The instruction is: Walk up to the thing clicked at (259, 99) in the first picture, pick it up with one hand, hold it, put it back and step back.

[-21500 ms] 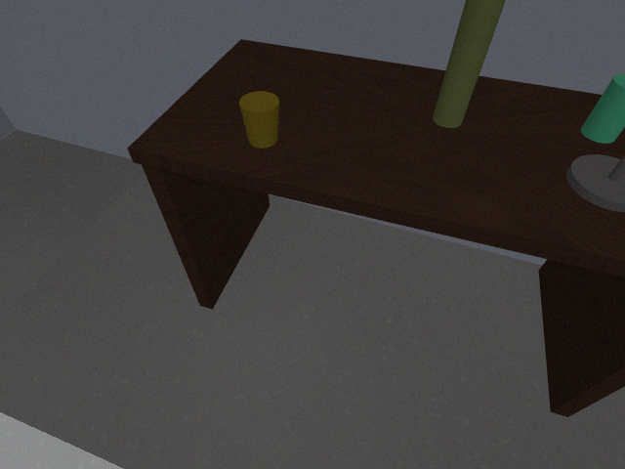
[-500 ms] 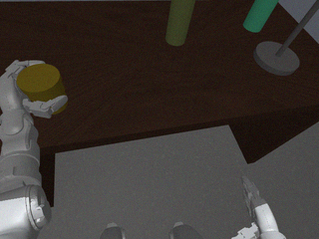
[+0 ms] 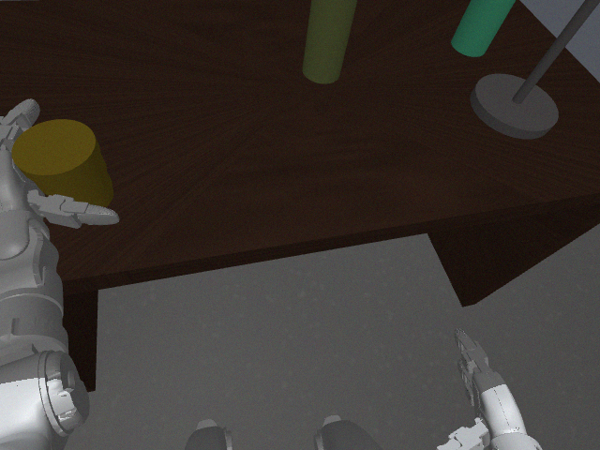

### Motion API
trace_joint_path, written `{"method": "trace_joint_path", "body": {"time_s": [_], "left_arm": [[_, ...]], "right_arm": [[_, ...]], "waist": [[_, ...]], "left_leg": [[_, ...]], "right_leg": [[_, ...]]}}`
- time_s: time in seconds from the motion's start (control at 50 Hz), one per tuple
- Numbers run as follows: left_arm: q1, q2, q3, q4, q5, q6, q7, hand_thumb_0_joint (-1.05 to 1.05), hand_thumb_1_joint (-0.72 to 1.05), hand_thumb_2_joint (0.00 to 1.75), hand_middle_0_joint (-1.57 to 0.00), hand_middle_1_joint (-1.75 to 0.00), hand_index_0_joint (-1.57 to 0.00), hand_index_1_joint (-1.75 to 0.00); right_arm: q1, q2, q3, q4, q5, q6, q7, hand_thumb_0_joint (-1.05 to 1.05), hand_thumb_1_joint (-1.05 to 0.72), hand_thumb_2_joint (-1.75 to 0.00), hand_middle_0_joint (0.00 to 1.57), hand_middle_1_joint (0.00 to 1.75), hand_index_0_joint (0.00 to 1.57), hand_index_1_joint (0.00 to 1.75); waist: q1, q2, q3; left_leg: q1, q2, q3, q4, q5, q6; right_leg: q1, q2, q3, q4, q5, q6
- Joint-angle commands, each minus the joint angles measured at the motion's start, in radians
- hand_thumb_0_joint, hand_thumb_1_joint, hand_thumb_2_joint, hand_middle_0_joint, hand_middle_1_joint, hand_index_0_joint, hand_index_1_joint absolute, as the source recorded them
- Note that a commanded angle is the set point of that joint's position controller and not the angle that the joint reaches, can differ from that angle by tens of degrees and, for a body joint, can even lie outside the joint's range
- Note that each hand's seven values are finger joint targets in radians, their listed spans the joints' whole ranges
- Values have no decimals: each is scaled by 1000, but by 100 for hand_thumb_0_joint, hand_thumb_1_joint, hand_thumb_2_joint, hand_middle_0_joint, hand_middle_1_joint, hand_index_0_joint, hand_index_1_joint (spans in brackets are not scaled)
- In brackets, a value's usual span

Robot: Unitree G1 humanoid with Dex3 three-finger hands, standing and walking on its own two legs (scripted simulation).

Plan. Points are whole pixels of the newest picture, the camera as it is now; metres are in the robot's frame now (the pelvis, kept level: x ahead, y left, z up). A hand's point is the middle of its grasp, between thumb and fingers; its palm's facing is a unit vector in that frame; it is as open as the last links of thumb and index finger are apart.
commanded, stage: withdraw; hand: left
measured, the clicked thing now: (72, 173) +0.48 +0.24 +0.07
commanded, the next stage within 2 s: rise in 0.32 s
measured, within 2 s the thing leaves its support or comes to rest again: neither
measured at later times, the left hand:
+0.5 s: hand out of the picture +0.48 +0.34 +0.17, palm faces +0.32 -0.94 -0.11, open 17.5 cm
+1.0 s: hand out of the picture +0.33 +0.34 +0.13, palm faces +0.40 -0.81 -0.42, open 17.5 cm
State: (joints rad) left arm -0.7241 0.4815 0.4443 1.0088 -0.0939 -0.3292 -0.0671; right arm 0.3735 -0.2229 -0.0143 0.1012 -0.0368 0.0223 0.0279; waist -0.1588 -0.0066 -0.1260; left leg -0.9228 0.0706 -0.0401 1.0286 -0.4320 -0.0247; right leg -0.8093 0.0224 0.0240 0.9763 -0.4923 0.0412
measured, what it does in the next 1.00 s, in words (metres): stands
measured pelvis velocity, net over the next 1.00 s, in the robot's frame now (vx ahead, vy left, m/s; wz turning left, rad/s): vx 0.02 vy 0.01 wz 0.02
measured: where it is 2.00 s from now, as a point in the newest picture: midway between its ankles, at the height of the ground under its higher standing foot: outside the picture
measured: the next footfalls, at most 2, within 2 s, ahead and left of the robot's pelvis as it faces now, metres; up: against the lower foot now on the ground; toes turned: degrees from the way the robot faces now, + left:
none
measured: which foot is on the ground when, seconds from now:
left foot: down 0.00-1.00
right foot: down 0.00-1.00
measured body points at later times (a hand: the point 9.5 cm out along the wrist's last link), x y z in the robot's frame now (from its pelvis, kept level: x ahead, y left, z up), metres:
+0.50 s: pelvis +0.01 +0.01 +0.02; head +0.08 +0.03 +0.46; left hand +0.45 +0.39 +0.18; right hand +0.16 -0.24 -0.03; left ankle +0.03 +0.13 -0.67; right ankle -0.02 -0.15 -0.67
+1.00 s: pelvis +0.02 +0.01 +0.04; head +0.05 +0.00 +0.48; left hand +0.30 +0.38 +0.16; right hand +0.19 -0.24 -0.02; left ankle +0.03 +0.13 -0.67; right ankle -0.01 -0.15 -0.67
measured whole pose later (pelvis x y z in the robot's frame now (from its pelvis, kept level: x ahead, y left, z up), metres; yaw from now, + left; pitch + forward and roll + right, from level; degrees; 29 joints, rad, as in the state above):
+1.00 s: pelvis +0.02 +0.01 +0.04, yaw +1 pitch +9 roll -2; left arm -0.07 0.52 0.40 0.32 -0.03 0.00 -0.01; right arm 0.37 -0.25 -0.07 0.28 0.07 0.04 0.03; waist -0.01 0.04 -0.14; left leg -0.58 0.04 -0.01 0.81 -0.39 -0.01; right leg -0.47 -0.01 0.04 0.75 -0.44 0.05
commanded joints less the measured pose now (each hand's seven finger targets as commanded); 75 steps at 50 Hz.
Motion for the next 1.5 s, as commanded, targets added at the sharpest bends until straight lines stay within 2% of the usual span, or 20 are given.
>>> {"method": "trace_joint_path", "body": {"time_s": [0.0, 0.14, 0.2, 0.32, 0.36, 0.4, 0.42, 0.44, 0.48, 0.52, 0.58, 0.64, 0.74, 0.78, 0.84, 0.94, 1.06, 1.2, 1.34, 1.48], "left_arm": [[-488, 344, 55, -295, 0, -74, 13, 0, -61, 6, -7, -7, -8, -7], [-573, 449, 87, -376, 5, -8, 5, 0, -59, 8, -5, -7, -6, -7], [-543, 464, 86, -292, 7, 56, -15, 0, -58, 7, -5, -6, -6, -5], [-405, 444, 68, -36, -1, 176, -98, 0, -58, 3, -5, -5, -7, -4], [-479, 469, 68, -113, -20, 183, -132, 0, -57, 4, -4, -5, -7, -3], [-362, 447, 67, 31, -27, 204, -165, 0, -55, 4, -4, -5, -7, -3], [-416, 470, 79, -94, -41, 188, -183, 0, -58, 3, -5, -4, -6, -4], [-416, 679, 93, -217, 88, 200, -124, 0, -58, 3, -6, -6, -7, -6], [-367, 573, 58, -85, 76, 240, -91, 0, -58, 2, -7, -4, -7, -4], [-366, 652, 102, -142, 86, 246, -69, 0, -58, 3, -6, -5, -7, -5], [-417, 764, 151, -291, 115, 244, -38, 0, -60, 3, -7, -4, -7, -5], [-378, 721, 129, -347, 123, 240, -5, 0, -60, 2, -7, -2, -6, -3], [-99, 514, 33, -331, 114, 256, 35, 0, -59, 3, -7, -2, -5, -3], [-19, 441, 1, -382, 108, 258, 42, 0, -58, 3, -6, -2, -5, -3], [129, 413, 1, -576, 87, 260, 50, 0, -55, 2, -5, -2, -5, -3], [510, 394, 92, -1079, 39, 259, 84, 0, -52, 0, -5, -3, -6, -2], [790, 268, 120, -1407, 9, 263, 136, 0, -52, 0, -5, -3, -6, -3], [1090, 34, -31, -1573, 0, 235, 109, 0, -52, 0, -5, -4, -6, -3], [1221, 60, 25, -1733, -9, 189, 93, 0, -51, 0, -5, -4, -6, -3], [1169, 47, 45, -1614, -10, 153, 96, 0, -54, 2, -5, -5, -6, -5]], "right_arm": [[-16, -176, -110, -223, 6, -49, -19, 0, 55, -5, 5, 5, 5, 5], [33, -162, -100, -184, 21, -22, -35, 0, 53, -5, 5, 5, 5, 5], [-27, -191, -119, -174, 34, -23, -42, 0, 53, -5, 5, 5, 5, 5], [-29, -156, -85, -60, 57, -23, -28, 0, 57, -4, 5, 5, 5, 5], [-75, -151, -69, -103, 66, -37, -25, 0, 58, -4, 5, 5, 5, 5], [-8, -130, -49, -36, 70, -38, -25, 0, 59, -4, 5, 5, 5, 5], [-27, -146, -54, -64, 72, -47, -25, 0, 60, -4, 5, 5, 5, 5], [-45, -207, -112, -119, 75, -36, -23, 0, 58, -5, 5, 5, 5, 5], [17, -171, -67, -36, 79, -9, -11, 0, 56, -5, 5, 5, 5, 5], [3, -212, -114, -11, 81, -2, -17, 0, 57, -5, 5, 5, 5, 5], [15, -202, -104, 21, 82, 4, -10, 0, 52, -7, 5, 5, 5, 5], [-47, -177, -81, 24, 88, -12, -10, 0, 52, -7, 5, 5, 5, 5], [-75, -199, -110, 86, 86, -38, -11, 0, 51, -7, 5, 5, 5, 5], [-52, -149, -75, 111, 89, -44, -3, 0, 53, -6, 5, 5, 5, 5], [-13, -180, -104, 77, 94, -45, -5, 0, 55, -6, 5, 5, 5, 5], [4, -240, -196, -6, 116, -29, -25, 0, 55, -5, 6, 5, 5, 5], [-9, -197, -214, -25, 121, -2, -59, 0, 54, -5, 6, 5, 5, 5], [4, -100, -155, -27, 109, 1, -58, 0, 54, -5, 6, 5, 5, 5], [18, -196, -280, -100, 106, -6, -66, 0, 55, -5, 6, 5, 5, 5], [52, -116, -212, -82, 99, -25, -83, 0, 53, -5, 6, 5, 5, 5]], "waist": [[13, 190, -509], [22, 225, -566], [36, 231, -487], [40, 116, -277], [57, 102, -350], [51, 66, -290], [67, 99, -340], [115, 196, -484], [81, 131, -369], [84, 115, -370], [107, 205, -442], [120, 278, -463], [120, 254, -372], [132, 219, -336], [137, 175, -308], [179, 147, -240], [181, 95, -139], [192, 62, -35], [190, -23, -26], [198, -54, 81]], "left_leg": [[443, -28, 27, -103, 328, 41], [520, -34, 31, -109, 453, 43], [533, -30, 27, -154, 433, 31], [401, -29, 34, -209, 313, 43], [414, -32, 36, -212, 326, 46], [392, -33, 39, -211, 333, 50], [426, -31, 37, -220, 347, 42], [542, -38, 42, -242, 453, 18], [524, -29, 33, -242, 472, 18], [526, -30, 35, -246, 466, 23], [610, -31, 41, -241, 493, 23], [676, -25, 38, -252, 558, 10], [691, -12, 31, -272, 570, 6], [666, -20, 40, -278, 526, 11], [646, -24, 45, -294, 492, 11], [621, -43, 62, -333, 422, 8], [584, -54, 77, -333, 367, 16], [534, -66, 91, -323, 268, 22], [509, -70, 88, -309, 179, 29], [452, -81, 90, -303, 68, 31]], "right_leg": [[107, 10, -41, -123, 348, -40], [192, 10, -31, -138, 474, -32], [177, 16, -42, -164, 406, -43], [159, 21, -50, -215, 321, -43], [211, 19, -50, -219, 343, -40], [202, 20, -50, -221, 347, -37], [209, 21, -50, -218, 351, -41], [275, 11, -58, -224, 431, -45], [227, 22, -68, -228, 422, -39], [255, 18, -63, -236, 436, -36], [259, 9, -55, -247, 430, -36], [276, 6, -56, -247, 443, -41], [241, 11, -73, -271, 410, -42], [260, 9, -77, -276, 410, -41], [288, 8, -85, -287, 406, -38], [355, 2, -91, -295, 384, -37], [379, -10, -68, -302, 383, -24], [326, -21, -66, -293, 312, -20], [296, -22, -65, -302, 223, -13], [240, -46, -21, -343, 78, -5]]}}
